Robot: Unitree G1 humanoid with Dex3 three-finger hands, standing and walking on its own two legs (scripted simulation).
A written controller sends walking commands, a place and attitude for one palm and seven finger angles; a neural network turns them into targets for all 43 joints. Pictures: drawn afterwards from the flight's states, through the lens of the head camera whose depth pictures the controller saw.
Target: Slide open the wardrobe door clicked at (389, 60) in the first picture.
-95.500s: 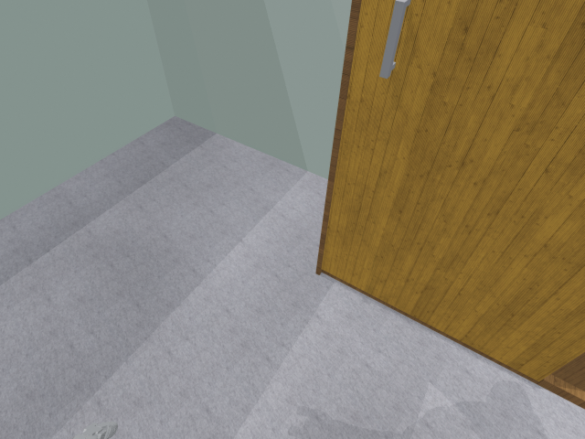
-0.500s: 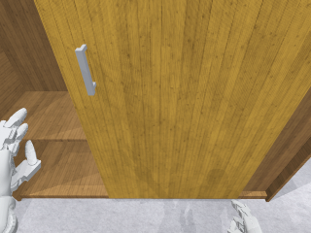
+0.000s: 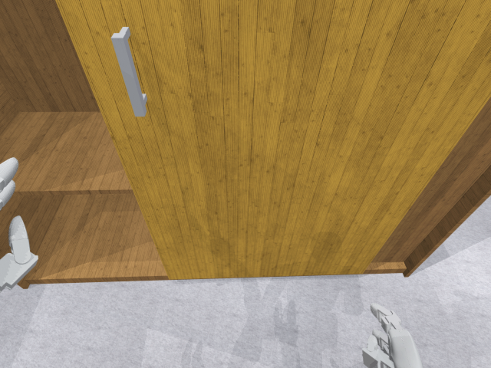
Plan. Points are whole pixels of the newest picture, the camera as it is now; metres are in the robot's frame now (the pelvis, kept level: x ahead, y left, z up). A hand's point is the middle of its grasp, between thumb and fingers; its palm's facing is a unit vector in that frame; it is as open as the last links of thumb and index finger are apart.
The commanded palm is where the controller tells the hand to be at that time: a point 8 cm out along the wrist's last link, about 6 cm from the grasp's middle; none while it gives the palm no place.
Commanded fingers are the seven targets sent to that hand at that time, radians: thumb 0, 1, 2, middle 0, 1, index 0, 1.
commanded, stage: step back with the hand held close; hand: left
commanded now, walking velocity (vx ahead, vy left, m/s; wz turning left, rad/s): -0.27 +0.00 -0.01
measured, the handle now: (133, 73) +0.53 +0.26 +0.21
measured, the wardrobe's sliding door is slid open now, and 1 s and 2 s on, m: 0.59 0.59 0.59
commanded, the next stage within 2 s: stop stepping back and stand still in 0.64 s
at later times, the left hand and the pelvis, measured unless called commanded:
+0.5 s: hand out of the picture +0.13 +0.30 +0.17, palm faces +0.49 -0.76 -0.43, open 7.4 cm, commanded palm +0.05 +0.33 +0.18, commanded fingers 0.00 0.90 0.90 -0.20 -0.30 -0.20 -0.30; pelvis -0.07 +0.02 -0.01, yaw +4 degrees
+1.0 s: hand out of the picture +0.05 +0.28 +0.16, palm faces +0.36 -0.85 -0.38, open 7.4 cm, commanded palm -0.03 +0.32 +0.18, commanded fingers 0.00 0.90 0.90 -0.20 -0.30 -0.20 -0.30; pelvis -0.18 +0.03 +0.01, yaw -2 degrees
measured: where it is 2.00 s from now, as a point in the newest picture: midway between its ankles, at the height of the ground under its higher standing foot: outside the picture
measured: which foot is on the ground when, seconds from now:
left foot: down 0.00-0.70, up 0.72-0.80, down 0.82-1.00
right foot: down 0.00-0.42, up 0.44-0.68, down 0.70-0.84, up 0.86-1.00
